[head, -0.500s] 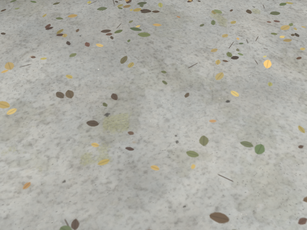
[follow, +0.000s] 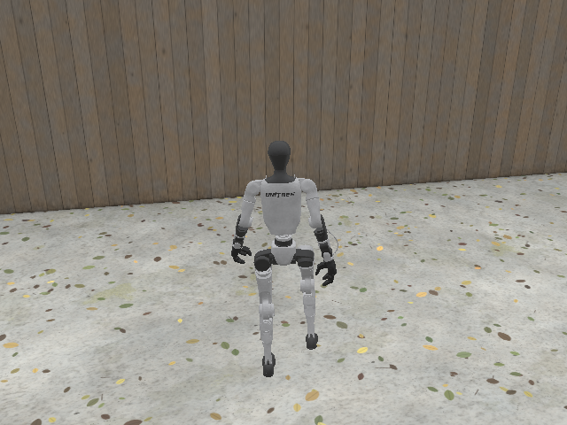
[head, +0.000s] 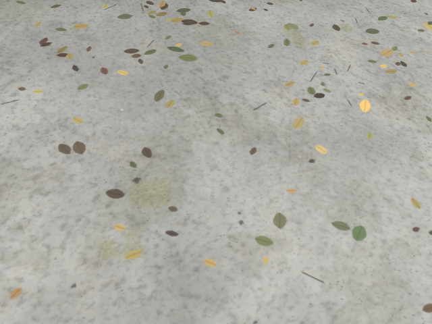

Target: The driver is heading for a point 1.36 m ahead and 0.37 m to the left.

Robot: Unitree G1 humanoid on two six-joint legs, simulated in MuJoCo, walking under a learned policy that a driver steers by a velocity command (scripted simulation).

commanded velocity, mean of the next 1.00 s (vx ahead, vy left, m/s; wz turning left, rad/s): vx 0.48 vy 0.00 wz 0.27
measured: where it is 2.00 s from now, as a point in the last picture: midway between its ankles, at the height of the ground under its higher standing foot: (131, 190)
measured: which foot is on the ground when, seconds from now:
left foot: down 0.00-0.26, up 0.28-0.76, down 0.78-1.00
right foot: up 0.00-0.22, down 0.24-0.80, up 0.82-1.00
